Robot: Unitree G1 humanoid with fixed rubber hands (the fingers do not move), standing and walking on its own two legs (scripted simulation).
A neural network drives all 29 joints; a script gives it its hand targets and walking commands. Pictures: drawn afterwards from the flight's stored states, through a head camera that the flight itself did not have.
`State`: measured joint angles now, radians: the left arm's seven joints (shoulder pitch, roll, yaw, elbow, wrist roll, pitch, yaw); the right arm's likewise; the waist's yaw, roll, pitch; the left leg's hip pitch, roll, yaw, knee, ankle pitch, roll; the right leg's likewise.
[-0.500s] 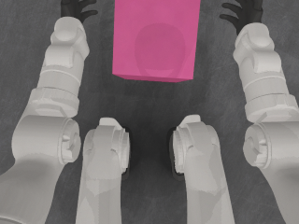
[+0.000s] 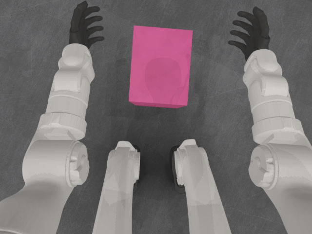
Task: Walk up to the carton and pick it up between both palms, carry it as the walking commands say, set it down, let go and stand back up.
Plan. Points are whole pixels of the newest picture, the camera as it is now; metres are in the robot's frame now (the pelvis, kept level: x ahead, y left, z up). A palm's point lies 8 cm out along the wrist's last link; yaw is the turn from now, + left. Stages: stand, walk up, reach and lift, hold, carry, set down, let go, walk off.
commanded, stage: set down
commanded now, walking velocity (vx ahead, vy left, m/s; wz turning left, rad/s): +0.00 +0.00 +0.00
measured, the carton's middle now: (159, 74) +0.52 -0.02 -0.40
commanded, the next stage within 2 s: let go in 0.52 s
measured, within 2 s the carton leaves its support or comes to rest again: neither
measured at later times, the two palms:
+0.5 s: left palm (42, 8) +0.52 +0.16 +0.03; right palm (309, 18) +0.50 -0.22 +0.04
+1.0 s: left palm out of the picture +0.39 +0.20 +0.10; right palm out of the picture +0.38 -0.24 +0.11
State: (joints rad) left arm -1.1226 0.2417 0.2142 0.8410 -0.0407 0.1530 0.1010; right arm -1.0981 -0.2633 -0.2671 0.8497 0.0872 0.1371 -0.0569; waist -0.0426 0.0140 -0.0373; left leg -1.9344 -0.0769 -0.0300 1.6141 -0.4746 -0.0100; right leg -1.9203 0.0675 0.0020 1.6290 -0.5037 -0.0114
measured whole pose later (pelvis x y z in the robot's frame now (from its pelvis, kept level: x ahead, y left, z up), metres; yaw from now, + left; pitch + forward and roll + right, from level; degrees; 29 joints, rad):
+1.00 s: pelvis +0.08 +0.00 +0.21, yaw +0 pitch +28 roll +0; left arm -0.28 0.14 0.15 0.55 0.07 0.05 0.02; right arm -0.28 -0.21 -0.17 0.59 -0.03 0.03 0.08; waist -0.02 0.00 -0.06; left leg -0.92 -0.05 -0.06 0.70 -0.27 0.00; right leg -0.92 0.06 0.04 0.71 -0.29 -0.02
